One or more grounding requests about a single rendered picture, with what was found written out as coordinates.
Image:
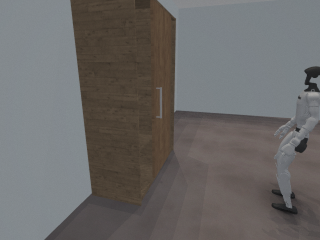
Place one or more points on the left robot upper arm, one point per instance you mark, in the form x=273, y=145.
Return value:
x=313, y=100

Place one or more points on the robot right forearm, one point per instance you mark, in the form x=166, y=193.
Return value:
x=291, y=123

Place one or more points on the robot right hand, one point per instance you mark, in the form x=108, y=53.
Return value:
x=283, y=128

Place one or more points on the left robot shin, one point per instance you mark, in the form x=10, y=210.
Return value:
x=285, y=188

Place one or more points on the robot right foot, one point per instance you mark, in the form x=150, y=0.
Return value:
x=278, y=192

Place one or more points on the robot left hand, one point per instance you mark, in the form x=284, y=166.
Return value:
x=287, y=150

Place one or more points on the robot left forearm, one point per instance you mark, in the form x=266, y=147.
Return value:
x=308, y=127

